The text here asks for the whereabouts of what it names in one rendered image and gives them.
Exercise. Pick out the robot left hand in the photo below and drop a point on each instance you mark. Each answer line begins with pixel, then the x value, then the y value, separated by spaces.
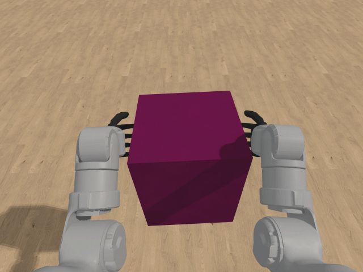
pixel 117 118

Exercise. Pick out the robot left upper arm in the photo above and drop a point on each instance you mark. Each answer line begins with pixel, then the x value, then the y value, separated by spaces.
pixel 91 246

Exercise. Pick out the carton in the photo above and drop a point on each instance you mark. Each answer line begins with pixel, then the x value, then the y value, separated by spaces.
pixel 189 157

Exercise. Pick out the robot right upper arm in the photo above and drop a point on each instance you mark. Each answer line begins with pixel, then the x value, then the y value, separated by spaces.
pixel 284 244

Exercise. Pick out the robot right hand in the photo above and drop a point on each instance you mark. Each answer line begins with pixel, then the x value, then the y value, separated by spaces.
pixel 259 120

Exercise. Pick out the robot left forearm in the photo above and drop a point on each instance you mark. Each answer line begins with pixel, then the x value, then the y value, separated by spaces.
pixel 96 165

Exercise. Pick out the robot right forearm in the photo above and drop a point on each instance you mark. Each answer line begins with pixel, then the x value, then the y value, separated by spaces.
pixel 283 159

